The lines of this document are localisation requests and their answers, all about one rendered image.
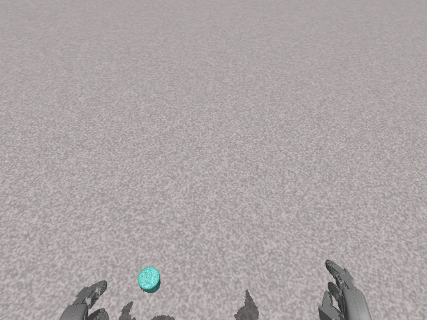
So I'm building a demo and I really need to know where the left robot hand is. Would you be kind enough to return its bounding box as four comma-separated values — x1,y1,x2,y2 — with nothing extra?
60,280,109,320

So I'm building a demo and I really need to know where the right robot hand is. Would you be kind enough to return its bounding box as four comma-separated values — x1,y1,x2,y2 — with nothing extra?
318,260,372,320

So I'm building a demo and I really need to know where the cup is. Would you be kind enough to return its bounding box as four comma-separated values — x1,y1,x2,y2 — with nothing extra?
137,267,160,293

